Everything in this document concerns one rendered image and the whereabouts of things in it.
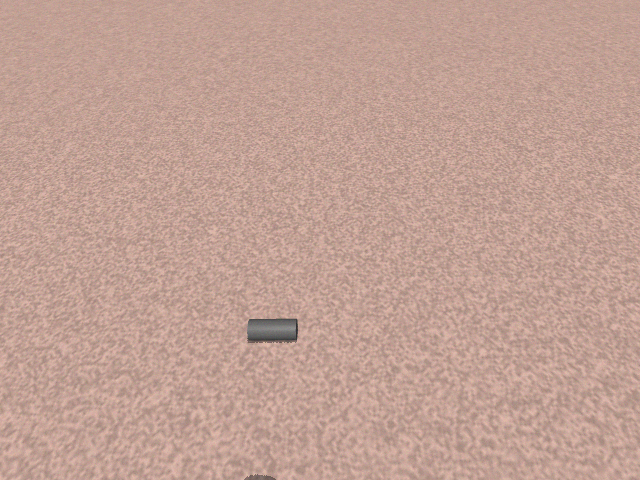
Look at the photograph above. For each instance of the can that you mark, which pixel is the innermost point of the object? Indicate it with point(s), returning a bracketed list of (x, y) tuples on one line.
[(272, 329)]

